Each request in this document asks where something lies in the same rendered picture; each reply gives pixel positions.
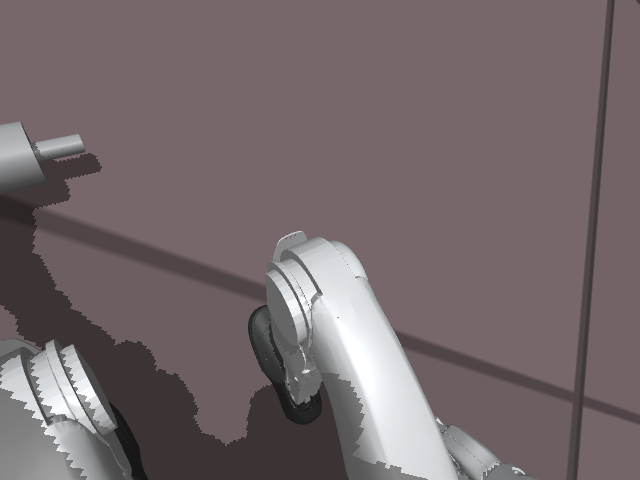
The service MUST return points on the right robot hand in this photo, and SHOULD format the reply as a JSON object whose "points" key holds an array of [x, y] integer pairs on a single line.
{"points": [[472, 460]]}

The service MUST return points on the right robot arm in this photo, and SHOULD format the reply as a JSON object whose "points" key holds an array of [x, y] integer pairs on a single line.
{"points": [[508, 472]]}

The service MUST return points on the right robot foot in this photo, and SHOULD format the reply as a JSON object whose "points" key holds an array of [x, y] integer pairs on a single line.
{"points": [[271, 364]]}

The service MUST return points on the left robot foot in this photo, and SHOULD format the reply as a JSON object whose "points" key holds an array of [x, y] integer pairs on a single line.
{"points": [[129, 445]]}

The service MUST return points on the bottle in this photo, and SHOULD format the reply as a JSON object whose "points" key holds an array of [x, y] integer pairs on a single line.
{"points": [[20, 159]]}

